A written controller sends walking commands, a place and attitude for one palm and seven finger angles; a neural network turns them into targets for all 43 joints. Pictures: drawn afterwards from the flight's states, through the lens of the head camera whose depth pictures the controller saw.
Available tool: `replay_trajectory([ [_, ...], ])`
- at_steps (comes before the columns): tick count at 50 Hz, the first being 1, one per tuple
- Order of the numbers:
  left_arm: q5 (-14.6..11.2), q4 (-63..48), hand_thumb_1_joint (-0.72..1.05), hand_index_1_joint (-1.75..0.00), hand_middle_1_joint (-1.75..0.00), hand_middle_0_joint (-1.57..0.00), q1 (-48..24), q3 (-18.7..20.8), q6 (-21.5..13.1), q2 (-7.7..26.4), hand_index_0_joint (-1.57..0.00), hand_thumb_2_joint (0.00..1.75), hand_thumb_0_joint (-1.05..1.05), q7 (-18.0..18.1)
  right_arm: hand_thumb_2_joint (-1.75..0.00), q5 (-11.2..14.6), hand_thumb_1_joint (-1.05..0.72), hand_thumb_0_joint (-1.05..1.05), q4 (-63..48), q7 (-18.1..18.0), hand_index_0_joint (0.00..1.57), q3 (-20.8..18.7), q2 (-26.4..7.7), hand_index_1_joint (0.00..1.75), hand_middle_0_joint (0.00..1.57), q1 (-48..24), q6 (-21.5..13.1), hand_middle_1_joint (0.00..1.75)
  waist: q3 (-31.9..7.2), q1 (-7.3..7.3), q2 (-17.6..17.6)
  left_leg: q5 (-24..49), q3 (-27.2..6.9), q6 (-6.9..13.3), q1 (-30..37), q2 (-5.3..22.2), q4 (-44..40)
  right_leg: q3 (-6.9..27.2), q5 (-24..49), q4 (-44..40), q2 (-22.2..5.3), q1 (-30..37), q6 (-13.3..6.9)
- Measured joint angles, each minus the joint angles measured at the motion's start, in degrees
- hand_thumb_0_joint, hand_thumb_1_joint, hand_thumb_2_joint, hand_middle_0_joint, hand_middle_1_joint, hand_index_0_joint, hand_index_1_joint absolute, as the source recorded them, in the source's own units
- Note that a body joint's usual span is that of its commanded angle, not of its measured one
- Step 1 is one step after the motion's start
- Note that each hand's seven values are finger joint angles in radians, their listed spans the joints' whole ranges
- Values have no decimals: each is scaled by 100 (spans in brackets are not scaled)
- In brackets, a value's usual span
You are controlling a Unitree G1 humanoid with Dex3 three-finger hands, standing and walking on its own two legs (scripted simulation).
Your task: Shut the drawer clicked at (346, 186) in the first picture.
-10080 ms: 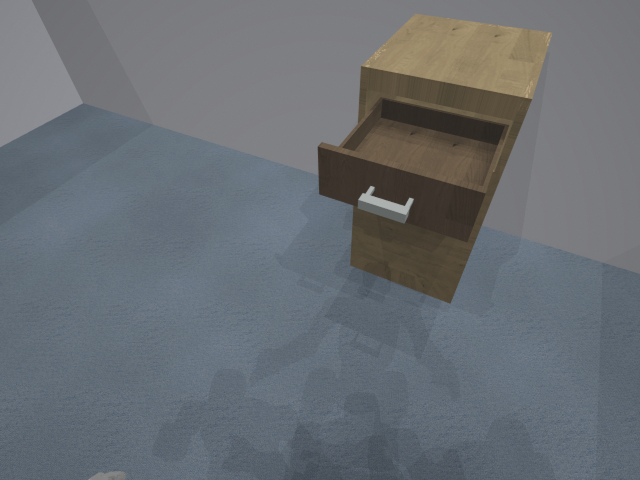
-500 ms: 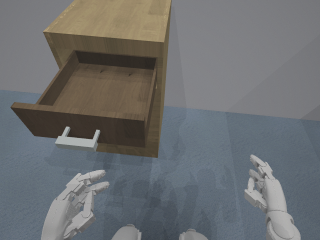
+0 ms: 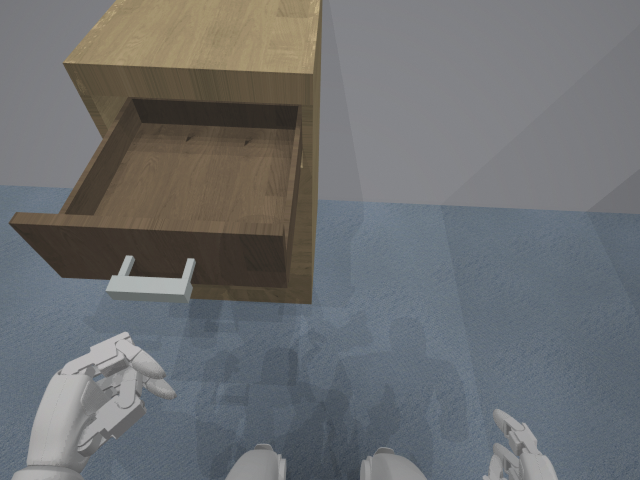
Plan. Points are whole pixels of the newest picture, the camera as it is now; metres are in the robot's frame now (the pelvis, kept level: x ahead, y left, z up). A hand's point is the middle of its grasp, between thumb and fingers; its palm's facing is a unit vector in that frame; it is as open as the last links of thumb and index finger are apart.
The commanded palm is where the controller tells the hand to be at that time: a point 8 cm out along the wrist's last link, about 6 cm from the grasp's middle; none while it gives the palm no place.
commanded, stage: raise the hand and make a fist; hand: left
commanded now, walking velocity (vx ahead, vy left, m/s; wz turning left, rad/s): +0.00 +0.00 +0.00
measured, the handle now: (155, 276) +0.38 +0.25 -0.01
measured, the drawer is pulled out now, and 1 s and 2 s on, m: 0.29 0.29 0.29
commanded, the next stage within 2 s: bring the fist close to the handle in 0.96 s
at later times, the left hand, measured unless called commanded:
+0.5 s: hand (120, 392) +0.20 +0.21 +0.08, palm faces +0.02 -1.00 -0.07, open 3.2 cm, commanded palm +0.17 +0.26 +0.09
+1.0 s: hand (119, 390) +0.20 +0.20 +0.09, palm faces +0.03 -0.99 -0.10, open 3.3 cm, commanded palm +0.17 +0.26 +0.09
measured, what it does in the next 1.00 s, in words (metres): stands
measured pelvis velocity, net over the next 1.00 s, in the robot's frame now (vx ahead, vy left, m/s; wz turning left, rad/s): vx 0.02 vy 0.00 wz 0.02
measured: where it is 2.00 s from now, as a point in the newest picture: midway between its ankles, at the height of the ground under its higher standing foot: outside the picture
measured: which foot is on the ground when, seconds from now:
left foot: down 0.00-1.00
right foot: down 0.00-1.00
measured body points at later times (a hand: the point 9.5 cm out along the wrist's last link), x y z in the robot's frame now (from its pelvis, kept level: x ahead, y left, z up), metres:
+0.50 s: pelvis +0.02 +0.02 +0.01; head +0.06 +0.03 +0.46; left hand +0.19 +0.26 +0.09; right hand +0.24 -0.18 -0.04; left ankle +0.03 +0.11 -0.66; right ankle +0.04 -0.10 -0.66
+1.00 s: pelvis +0.02 +0.00 +0.02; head +0.06 +0.00 +0.46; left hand +0.19 +0.26 +0.10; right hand +0.21 -0.23 -0.05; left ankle +0.03 +0.11 -0.66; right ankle +0.04 -0.10 -0.66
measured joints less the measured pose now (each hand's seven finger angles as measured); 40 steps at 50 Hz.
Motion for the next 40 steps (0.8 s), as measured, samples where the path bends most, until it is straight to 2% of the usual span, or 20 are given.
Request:
replay_trajectory([
  [7, 54, -127, 90, -128, -128, -111, 93, -137, -120, 14, -111, 90, 2, -25, -90, -2, -91, 1, -165, -4, 20, -98, -188, 30, 20, -196, -133, 30, 28, 57, -49, -61, 1, 74, 103, -46, -19, 5, -33, -69, -36, 139, 70],
  [19, 254, -704, 90, -152, -153, -133, 276, -374, 311, -64, -133, 90, 2, 115, -90, -62, -91, 1, -611, 163, 20, 216, 153, 30, 21, -568, 40, 30, -19, 237, 13, -100, -10, 134, 495, -102, -247, 1, -49, -350, -69, 572, 156],
  [25, 241, -837, 90, -158, -158, -138, 333, -303, 417, -23, -138, 90, 2, 89, -90, -58, -90, 1, -640, 159, 20, 330, 199, 30, 21, -533, 126, 30, -2, 319, 45, -118, -40, 130, 559, -109, -279, -26, -69, -398, -71, 655, 159],
  [29, 188, -894, 90, -159, -159, -139, 358, -234, 442, 3, -139, 90, 2, 31, -90, -41, -90, 1, -552, 146, 20, 331, 168, 30, 21, -454, 140, 30, 0, 315, 59, -122, -55, 120, 612, -105, -315, -39, -74, -440, -63, 714, 153],
  [40, 115, -859, 90, -160, -160, -140, 560, -163, 358, 28, -140, 90, 2, 14, -90, -5, -90, 1, -393, 117, 20, 138, 14, 30, 21, -276, 80, 30, 0, 179, 61, -82, -36, 72, 708, -76, -426, -17, -56, -495, -31, 769, 106],
])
